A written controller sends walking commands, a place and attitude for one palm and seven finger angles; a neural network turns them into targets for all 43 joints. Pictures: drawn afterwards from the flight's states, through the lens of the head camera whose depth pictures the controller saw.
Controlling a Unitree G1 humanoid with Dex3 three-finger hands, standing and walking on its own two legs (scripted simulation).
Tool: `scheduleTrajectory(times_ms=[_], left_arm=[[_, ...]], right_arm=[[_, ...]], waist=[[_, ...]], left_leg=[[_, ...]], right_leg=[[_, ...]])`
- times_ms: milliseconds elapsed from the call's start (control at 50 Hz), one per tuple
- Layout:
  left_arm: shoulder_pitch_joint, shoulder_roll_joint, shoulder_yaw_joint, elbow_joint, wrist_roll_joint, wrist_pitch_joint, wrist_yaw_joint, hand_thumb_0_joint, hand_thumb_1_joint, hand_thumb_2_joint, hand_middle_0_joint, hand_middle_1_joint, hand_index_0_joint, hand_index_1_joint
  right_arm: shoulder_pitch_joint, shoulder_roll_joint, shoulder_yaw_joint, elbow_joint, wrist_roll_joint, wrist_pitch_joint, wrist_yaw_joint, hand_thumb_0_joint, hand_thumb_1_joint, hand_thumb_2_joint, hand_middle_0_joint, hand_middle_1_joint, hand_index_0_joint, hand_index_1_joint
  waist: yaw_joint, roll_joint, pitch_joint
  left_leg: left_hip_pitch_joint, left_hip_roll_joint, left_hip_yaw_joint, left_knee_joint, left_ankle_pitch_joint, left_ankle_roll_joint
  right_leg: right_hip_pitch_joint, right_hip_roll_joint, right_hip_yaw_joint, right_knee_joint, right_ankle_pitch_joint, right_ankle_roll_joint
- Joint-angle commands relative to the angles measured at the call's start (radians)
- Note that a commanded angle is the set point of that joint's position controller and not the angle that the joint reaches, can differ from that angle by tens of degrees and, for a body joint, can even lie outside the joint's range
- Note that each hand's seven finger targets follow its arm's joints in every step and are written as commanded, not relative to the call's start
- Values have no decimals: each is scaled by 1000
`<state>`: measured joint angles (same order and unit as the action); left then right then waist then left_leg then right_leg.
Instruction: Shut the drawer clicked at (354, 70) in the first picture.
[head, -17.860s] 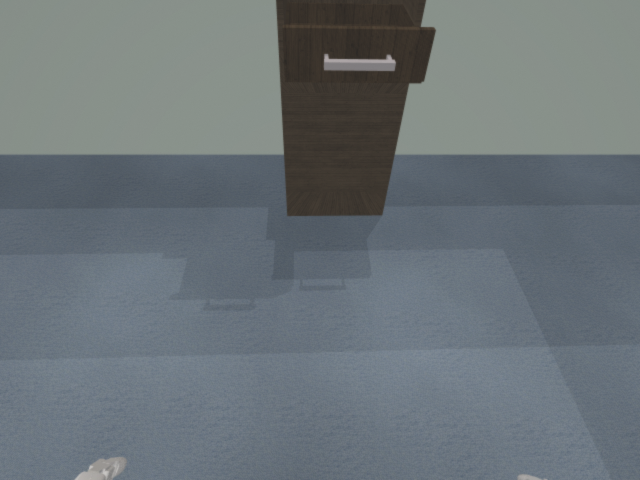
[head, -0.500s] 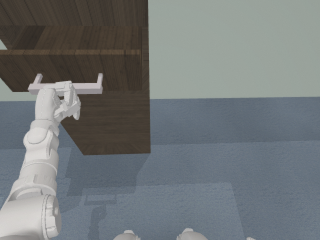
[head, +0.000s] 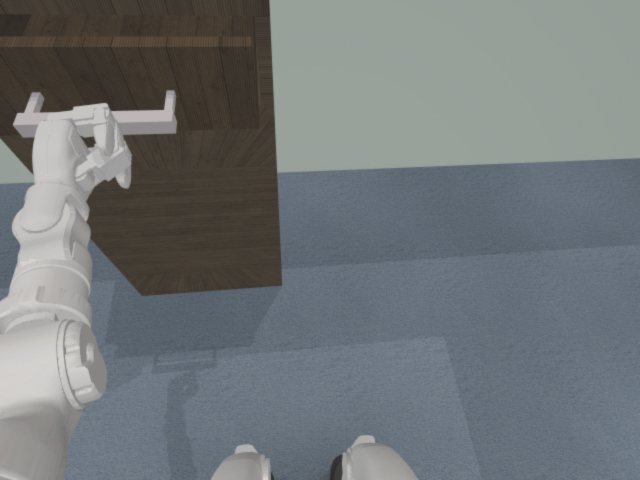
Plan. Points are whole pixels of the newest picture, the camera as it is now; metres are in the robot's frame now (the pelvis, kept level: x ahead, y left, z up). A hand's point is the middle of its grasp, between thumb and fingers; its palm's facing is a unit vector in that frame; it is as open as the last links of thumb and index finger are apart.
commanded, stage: push the drawer shut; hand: left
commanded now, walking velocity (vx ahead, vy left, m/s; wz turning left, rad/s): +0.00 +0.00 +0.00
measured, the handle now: (101, 111) +0.56 +0.26 +0.09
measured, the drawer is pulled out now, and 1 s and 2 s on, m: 0.06 0.00 0.00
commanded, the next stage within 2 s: pull the fist back off the drawer in 0.90 s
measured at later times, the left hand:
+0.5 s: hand (127, 118) +0.54 +0.22 +0.09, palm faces +0.06 -1.00 -0.01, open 2.8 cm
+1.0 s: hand (117, 114) +0.55 +0.23 +0.10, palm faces +0.07 -1.00 -0.03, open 2.9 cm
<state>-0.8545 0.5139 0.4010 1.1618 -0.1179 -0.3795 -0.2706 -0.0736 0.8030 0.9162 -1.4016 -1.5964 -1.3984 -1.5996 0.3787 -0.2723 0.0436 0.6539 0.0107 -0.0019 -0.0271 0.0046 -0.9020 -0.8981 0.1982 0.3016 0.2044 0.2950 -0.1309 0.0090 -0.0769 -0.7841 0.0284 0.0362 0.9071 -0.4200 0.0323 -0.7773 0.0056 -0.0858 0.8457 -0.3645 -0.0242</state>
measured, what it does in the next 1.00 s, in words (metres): stands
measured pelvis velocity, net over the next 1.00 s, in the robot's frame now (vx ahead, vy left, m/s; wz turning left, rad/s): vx -0.01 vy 0.01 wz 0.01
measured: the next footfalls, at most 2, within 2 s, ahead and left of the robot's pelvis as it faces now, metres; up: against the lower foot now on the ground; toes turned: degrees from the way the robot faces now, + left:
none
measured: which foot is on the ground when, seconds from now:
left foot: down 0.00-1.00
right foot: down 0.00-1.00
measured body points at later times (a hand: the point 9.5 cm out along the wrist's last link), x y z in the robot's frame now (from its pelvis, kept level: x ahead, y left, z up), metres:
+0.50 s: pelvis +0.01 +0.00 +0.00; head +0.15 +0.03 +0.42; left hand +0.53 +0.27 +0.10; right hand -0.02 -0.26 -0.11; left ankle +0.01 +0.10 -0.69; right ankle +0.02 -0.11 -0.69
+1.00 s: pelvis -0.01 +0.01 -0.02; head +0.14 +0.04 +0.40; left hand +0.54 +0.29 +0.10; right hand -0.05 -0.25 -0.11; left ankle +0.01 +0.10 -0.69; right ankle +0.02 -0.11 -0.69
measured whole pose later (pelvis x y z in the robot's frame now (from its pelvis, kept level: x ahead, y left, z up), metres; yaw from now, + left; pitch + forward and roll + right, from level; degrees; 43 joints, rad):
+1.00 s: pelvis -0.01 +0.01 -0.02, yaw +1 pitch +24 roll -5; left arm -1.20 0.71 0.38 1.38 -0.03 -0.31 -0.23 -0.05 0.62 0.94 -1.40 -1.60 -1.40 -1.60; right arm 0.44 -0.29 0.09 0.67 -0.04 0.00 -0.02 0.00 -0.90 -0.90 0.20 0.30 0.21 0.30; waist -0.24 0.03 -0.07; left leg -1.00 0.03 -0.01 1.00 -0.42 0.04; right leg -0.95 0.01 -0.13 0.88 -0.35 -0.02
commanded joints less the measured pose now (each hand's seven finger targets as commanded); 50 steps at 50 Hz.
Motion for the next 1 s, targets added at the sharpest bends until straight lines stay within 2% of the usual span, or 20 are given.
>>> scheduleTrajectory(times_ms=[0, 80, 120, 140, 180, 220, 240, 320, 360, 380, 440, 460, 480, 520, 580, 640, 720, 840, 860, 980], left_arm=[[-496, 296, 48, -154, 5, -32, 21, 0, 900, 900, -1400, -1600, -1400, -1600], [-530, 281, 36, -182, 11, -40, 16, 0, 900, 900, -1400, -1600, -1400, -1600], [-535, 301, 47, -165, 15, -38, 17, 0, 900, 900, -1400, -1600, -1400, -1600], [-548, 279, 29, -155, 14, -33, 17, 0, 900, 900, -1400, -1600, -1400, -1600], [-560, 328, 56, -117, 20, -20, 22, 0, 900, 900, -1400, -1600, -1400, -1600], [-579, 353, 72, -119, 31, -20, 28, 0, 900, 900, -1400, -1600, -1400, -1600], [-614, 335, 50, -137, 32, -21, 28, 0, 900, 900, -1400, -1600, -1400, -1600], [-600, 365, 74, -118, 38, -20, 28, 0, 900, 900, -1400, -1600, -1400, -1600], [-598, 370, 78, -122, 42, -24, 26, 0, 900, 900, -1400, -1600, -1400, -1600], [-622, 354, 61, -119, 42, -22, 26, 0, 900, 900, -1400, -1600, -1400, -1600], [-634, 432, 108, -87, 51, -12, 28, 0, 900, 900, -1400, -1600, -1400, -1600], [-651, 403, 84, -100, 52, -11, 25, 0, 900, 900, -1400, -1600, -1400, -1600], [-658, 421, 98, -112, 56, -15, 25, 0, 900, 900, -1400, -1600, -1400, -1600], [-653, 428, 109, -88, 52, -12, 24, 0, 900, 900, -1400, -1600, -1400, -1600], [-741, 385, 53, -78, 59, -7, 30, 0, 900, 900, -1400, -1600, -1400, -1600], [-803, 415, 63, -84, 70, -12, 42, 0, 900, 900, -1400, -1600, -1400, -1600], [-865, 387, 27, -58, 76, -10, 50, 0, 900, 900, -1400, -1600, -1400, -1600], [-954, 369, -21, -57, 87, -2, 63, 0, 900, 900, -1400, -1600, -1400, -1600], [-958, 346, -32, -47, 82, 3, 66, 0, 900, 900, -1400, -1600, -1400, -1600], [-995, 351, -46, -38, 79, 17, 77, 0, 900, 900, -1400, -1600, -1400, -1600]], right_arm=[[149, -183, -66, -59, -8, -9, -14, 0, -900, -900, 200, 300, 200, 300], [168, -179, -67, -59, -17, -1, -6, 0, -900, -900, 200, 300, 200, 300], [181, -183, -65, -55, -21, 8, -5, 0, -900, -900, 200, 300, 200, 300], [180, -181, -65, -55, -19, 11, -4, 0, -900, -900, 200, 300, 200, 300], [190, -190, -63, -52, -19, 16, -6, 0, -900, -900, 200, 300, 200, 300], [201, -192, -64, -54, -23, 21, -7, 0, -900, -900, 200, 300, 200, 300], [204, -190, -62, -55, -23, 22, -5, 0, -900, -900, 200, 300, 200, 300], [229, -192, -62, -53, -31, 33, -1, 0, -900, -900, 200, 300, 200, 300], [231, -191, -61, -58, -33, 38, 3, 0, -900, -900, 200, 300, 200, 300], [231, -190, -60, -53, -33, 40, 4, 0, -900, -900, 200, 300, 200, 300], [249, -201, -58, -52, -35, 51, 1, 0, -900, -900, 200, 300, 200, 300], [249, -197, -59, -56, -36, 51, 2, 0, -900, -900, 200, 300, 200, 300], [253, -197, -59, -55, -39, 52, 4, 0, -900, -900, 200, 300, 200, 300], [258, -199, -60, -52, -39, 59, 4, 0, -900, -900, 200, 300, 200, 300], [260, -198, -55, -39, -40, 57, 4, 0, -900, -900, 200, 300, 200, 300], [271, -205, -54, -29, -46, 53, 3, 0, -900, -900, 200, 300, 200, 300], [278, -209, -47, -15, -50, 44, 3, 0, -900, -900, 200, 300, 200, 300], [282, -222, -39, -6, -53, 20, -1, 0, -900, -900, 200, 300, 200, 300], [282, -222, -38, -2, -53, 14, -1, 0, -900, -900, 200, 300, 200, 300], [284, -232, -28, 12, -52, -14, -9, 0, -900, -900, 200, 300, 200, 300]], waist=[[-53, 62, -381], [-52, 139, -452], [-59, 131, -450], [-69, 123, -438], [-77, 84, -396], [-75, 106, -421], [-85, 131, -441], [-83, 125, -462], [-75, 161, -487], [-92, 152, -464], [-97, 118, -446], [-100, 146, -463], [-92, 180, -481], [-104, 154, -461], [-142, 170, -414], [-151, 206, -451], [-179, 222, -424], [-202, 276, -452], [-208, 266, -451], [-226, 265, -434]], left_leg=[[192, -7, -73, -105, 227, 3], [264, -4, -80, -91, 312, -4], [263, -1, -85, -85, 334, -3], [255, -1, -79, -81, 319, -1], [193, 0, -76, -84, 276, 5], [206, -2, -80, -81, 301, 5], [223, -2, -79, -80, 309, 4], [232, 2, -83, -67, 367, 3], [254, 4, -83, -64, 386, -2], [252, 6, -84, -65, 377, 0], [200, 7, -82, -62, 366, 5], [216, 4, -78, -61, 372, 5], [237, 6, -83, -59, 387, 0], [236, 9, -85, -50, 399, 4], [237, 12, -97, -52, 352, 3], [265, 14, -112, -45, 349, -1], [270, 18, -132, -40, 322, -2], [293, 24, -162, -47, 234, -9], [297, 25, -166, -47, 219, -7], [253, 31, -170, -55, 135, -2]], right_leg=[[169, 23, 81, -100, 188, 12], [152, 27, 72, -85, 234, 8], [144, 30, 69, -82, 245, 6], [136, 30, 73, -89, 239, 11], [146, 30, 77, -97, 221, 14], [149, 30, 76, -91, 237, 11], [142, 29, 77, -90, 240, 14], [150, 34, 73, -81, 284, 11], [148, 36, 71, -78, 289, 9], [132, 36, 69, -84, 282, 11], [153, 37, 74, -84, 294, 13], [151, 36, 76, -85, 299, 14], [144, 37, 72, -79, 300, 10], [125, 40, 70, -84, 303, 10], [59, 41, 63, -93, 239, 15], [25, 41, 58, -86, 208, 12], [-40, 42, 49, -85, 161, 9], [-120, 36, 38, -73, 83, 9], [-133, 38, 36, -76, 75, 9], [-151, 34, 37, -78, 32, 13]])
